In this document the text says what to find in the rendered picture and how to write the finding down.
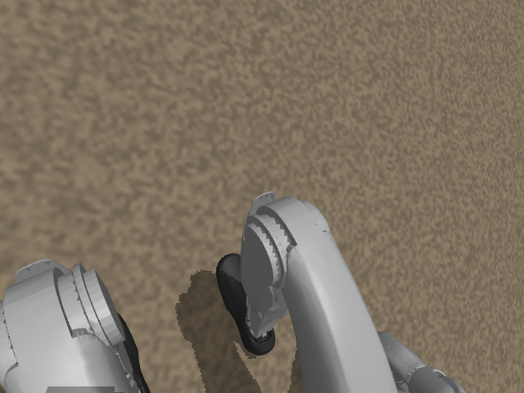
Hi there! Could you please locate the right robot hand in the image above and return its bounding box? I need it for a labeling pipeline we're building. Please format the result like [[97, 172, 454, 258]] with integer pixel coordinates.
[[377, 331, 426, 393]]

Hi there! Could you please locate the right robot foot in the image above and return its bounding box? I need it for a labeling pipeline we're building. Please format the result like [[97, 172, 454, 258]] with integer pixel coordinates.
[[216, 253, 275, 355]]

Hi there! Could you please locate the left robot foot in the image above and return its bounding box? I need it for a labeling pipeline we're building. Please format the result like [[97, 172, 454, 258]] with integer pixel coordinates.
[[117, 313, 151, 393]]

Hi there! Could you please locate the right robot arm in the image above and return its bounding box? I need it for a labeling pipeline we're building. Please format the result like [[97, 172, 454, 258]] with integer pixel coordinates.
[[408, 366, 466, 393]]

